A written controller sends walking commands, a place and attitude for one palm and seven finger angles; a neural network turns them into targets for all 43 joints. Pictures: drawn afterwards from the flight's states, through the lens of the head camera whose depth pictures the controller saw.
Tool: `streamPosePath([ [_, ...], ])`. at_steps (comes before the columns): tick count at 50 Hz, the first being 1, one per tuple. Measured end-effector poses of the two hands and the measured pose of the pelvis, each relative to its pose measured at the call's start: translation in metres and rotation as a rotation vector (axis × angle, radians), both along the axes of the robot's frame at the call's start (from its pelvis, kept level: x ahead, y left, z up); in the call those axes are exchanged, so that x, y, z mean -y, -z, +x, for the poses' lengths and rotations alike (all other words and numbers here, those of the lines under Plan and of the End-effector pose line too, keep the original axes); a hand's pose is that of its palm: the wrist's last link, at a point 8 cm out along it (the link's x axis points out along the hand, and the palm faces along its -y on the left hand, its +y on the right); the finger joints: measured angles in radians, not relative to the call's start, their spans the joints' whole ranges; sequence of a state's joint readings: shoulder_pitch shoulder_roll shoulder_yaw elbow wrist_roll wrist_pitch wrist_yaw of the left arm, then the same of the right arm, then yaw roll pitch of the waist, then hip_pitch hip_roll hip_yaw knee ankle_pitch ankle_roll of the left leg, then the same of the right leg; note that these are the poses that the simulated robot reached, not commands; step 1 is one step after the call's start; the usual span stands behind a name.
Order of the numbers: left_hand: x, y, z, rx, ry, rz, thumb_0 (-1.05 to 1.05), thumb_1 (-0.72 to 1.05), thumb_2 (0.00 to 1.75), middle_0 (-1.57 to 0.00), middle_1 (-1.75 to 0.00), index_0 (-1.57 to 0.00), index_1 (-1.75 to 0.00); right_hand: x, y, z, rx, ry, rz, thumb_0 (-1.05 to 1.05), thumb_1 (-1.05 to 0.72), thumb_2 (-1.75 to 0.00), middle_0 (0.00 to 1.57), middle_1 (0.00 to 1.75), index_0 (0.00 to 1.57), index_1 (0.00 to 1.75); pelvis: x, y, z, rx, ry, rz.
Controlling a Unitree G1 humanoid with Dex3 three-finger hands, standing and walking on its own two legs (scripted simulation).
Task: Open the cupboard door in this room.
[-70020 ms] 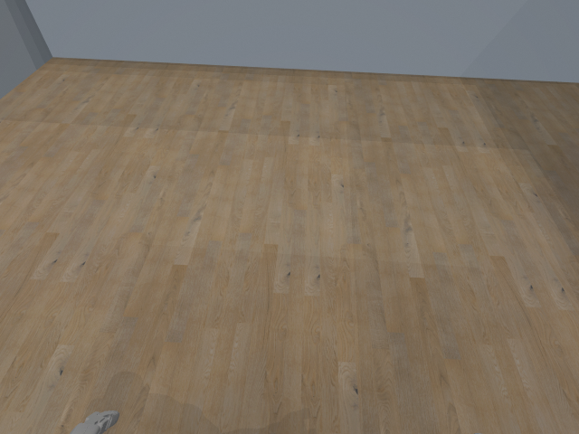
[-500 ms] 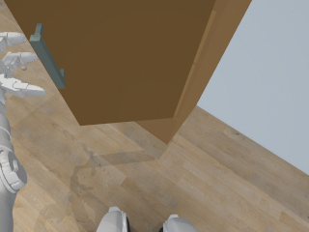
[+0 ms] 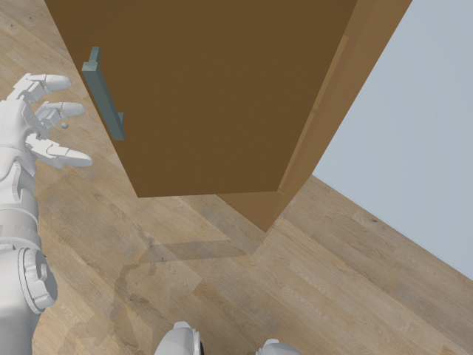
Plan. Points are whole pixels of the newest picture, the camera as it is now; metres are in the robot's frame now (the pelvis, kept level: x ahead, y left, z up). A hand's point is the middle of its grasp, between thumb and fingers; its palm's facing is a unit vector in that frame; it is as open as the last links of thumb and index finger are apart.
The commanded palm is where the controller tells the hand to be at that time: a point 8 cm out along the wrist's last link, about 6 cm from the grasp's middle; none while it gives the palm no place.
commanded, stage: move the hooked fingers beside the handle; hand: left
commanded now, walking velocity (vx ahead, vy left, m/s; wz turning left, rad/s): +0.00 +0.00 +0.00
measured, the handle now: (108, 97) +0.52 +0.21 +0.09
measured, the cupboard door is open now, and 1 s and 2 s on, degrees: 44 44 44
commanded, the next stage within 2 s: slide the fingers in behind the handle in 0.22 s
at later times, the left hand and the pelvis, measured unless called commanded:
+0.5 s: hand (73, 123) +0.46 +0.25 +0.10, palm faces +0.06 -1.00 +0.00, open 14.0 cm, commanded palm +0.44 +0.30 +0.09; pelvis -0.02 -0.01 +0.00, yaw +0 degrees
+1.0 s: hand (93, 120) +0.47 +0.23 +0.09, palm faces +0.06 -1.00 +0.01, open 14.0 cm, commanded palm +0.44 +0.27 +0.09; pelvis +0.00 -0.01 +0.00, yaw +0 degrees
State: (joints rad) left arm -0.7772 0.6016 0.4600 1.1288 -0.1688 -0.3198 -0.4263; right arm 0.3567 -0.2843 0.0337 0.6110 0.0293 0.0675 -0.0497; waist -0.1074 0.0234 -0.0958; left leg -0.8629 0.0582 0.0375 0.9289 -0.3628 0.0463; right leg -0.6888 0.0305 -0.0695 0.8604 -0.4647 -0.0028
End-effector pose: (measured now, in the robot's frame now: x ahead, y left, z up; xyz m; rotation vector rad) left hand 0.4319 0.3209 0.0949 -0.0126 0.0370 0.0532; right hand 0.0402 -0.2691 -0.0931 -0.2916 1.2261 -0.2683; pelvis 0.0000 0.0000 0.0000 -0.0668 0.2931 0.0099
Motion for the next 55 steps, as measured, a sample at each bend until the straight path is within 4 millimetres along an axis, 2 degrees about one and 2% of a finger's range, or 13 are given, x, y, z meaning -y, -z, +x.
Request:
streamPosePath([
  [7, 0.001, -0.009, -0.001, 0.062, -0.041, 0.025, -0.02, -0.5, 0.3, -0.3, -1.2, -0.3, -1.2, -0.002, 0.002, -0.003, 0.018, -0.003, 0.004, 0.01, -0.9, -0.9, 0.21, 0.3, 0.2, 0.3, 0.001, 0.002, -0.006, 0.006, 0.002, -0.001],
  [17, 0.0, -0.009, -0.005, 0.009, -0.02, 0.029, -0.02, -0.5, 0.3, -0.3, -1.2, -0.3, -1.2, 0.001, 0.005, -0.031, -0.036, 0.02, 0.008, 0.01, -0.9, -0.9, 0.21, 0.3, 0.2, 0.3, 0.004, 0.002, -0.012, 0.01, 0.001, 0.0],
  [27, 0.019, -0.004, 0.002, 0.035, -0.005, 0.007, -0.02, -0.5, 0.3, -0.3, -1.2, -0.3, -1.2, 0.009, 0.004, -0.048, -0.069, 0.043, -0.012, 0.01, -0.9, -0.9, 0.21, 0.3, 0.2, 0.3, 0.007, 0.005, -0.016, 0.001, 0.001, 0.0],
  [40, 0.029, -0.004, 0.014, 0.025, -0.024, 0.016, -0.02, -0.5, 0.3, -0.3, -1.2, -0.3, -1.21, 0.007, 0.007, -0.041, -0.058, 0.051, 0.012, 0.01, -0.9, -0.9, 0.21, 0.3, 0.2, 0.3, 0.009, 0.004, -0.009, -0.006, 0.007, 0.003],
  [55, 0.051, 0.002, 0.015, 0.027, -0.011, 0.011, -0.02, -0.5, 0.3, -0.3, -1.2, -0.3, -1.2, 0.004, 0.009, -0.013, -0.013, 0.026, 0.036, 0.01, -0.9, -0.9, 0.21, 0.3, 0.2, 0.3, 0.01, 0.003, 0.0, 0.001, 0.002, 0.008],
])
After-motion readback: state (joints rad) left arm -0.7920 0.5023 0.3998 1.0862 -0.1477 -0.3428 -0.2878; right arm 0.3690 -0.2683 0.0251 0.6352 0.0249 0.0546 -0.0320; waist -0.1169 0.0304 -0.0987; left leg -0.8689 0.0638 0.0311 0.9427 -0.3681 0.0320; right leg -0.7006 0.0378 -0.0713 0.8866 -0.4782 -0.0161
